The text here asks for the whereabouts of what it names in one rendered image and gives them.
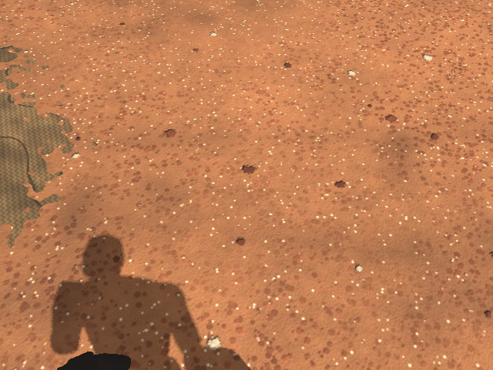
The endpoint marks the robot left hand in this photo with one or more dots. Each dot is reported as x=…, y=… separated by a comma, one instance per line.
x=89, y=361

